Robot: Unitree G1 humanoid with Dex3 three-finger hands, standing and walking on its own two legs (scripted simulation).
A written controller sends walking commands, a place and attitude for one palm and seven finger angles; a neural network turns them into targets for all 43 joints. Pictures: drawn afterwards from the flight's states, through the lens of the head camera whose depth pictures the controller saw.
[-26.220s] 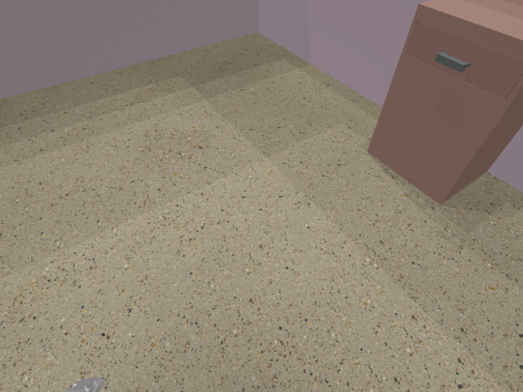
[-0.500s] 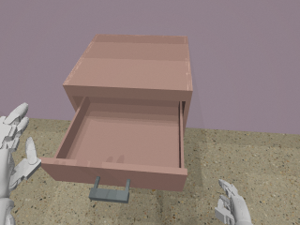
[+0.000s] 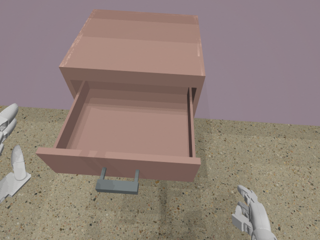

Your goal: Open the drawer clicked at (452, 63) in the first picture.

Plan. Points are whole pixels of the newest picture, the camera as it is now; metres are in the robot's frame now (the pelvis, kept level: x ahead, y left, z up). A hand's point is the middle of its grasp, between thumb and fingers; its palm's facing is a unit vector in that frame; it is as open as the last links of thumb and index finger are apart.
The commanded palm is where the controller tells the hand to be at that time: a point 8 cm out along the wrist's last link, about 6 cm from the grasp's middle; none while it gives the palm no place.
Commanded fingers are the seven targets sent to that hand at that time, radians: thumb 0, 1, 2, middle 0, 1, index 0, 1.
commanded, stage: step back with the hand held close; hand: left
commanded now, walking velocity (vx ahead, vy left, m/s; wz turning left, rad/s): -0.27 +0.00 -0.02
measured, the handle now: (119, 179) +0.29 +0.14 -0.09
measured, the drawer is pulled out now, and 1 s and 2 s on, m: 0.30 0.30 0.30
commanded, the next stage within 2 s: stop stepping back and stand still in 0.78 s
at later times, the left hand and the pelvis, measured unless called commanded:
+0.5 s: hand (24, 198) +0.16 +0.22 +0.16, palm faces +0.25 -0.84 -0.48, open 7.4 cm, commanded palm +0.09 +0.27 +0.18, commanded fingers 0.00 0.90 0.90 -0.20 -0.30 -0.20 -0.30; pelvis -0.06 +0.00 +0.00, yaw -3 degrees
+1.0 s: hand out of the picture +0.02 +0.17 +0.16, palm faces +0.23 -0.81 -0.53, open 7.4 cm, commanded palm -0.06 +0.22 +0.18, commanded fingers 0.00 0.90 0.90 -0.20 -0.30 -0.20 -0.30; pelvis -0.19 -0.06 +0.00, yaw +0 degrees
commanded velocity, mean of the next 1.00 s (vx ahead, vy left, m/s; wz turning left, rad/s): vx -0.28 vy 0.00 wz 0.01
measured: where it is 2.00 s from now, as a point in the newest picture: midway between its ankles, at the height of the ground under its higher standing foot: outside the picture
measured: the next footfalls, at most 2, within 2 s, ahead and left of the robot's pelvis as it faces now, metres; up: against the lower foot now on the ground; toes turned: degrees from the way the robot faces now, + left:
right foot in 0.56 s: -0.16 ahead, -0.16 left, +0.00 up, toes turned -3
left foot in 0.86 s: -0.14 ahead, +0.06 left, +0.00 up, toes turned +2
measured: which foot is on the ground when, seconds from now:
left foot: down 0.00-0.62, up 0.64-0.84, down 0.86-1.00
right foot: down 0.00-0.22, up 0.24-0.54, down 0.56-1.00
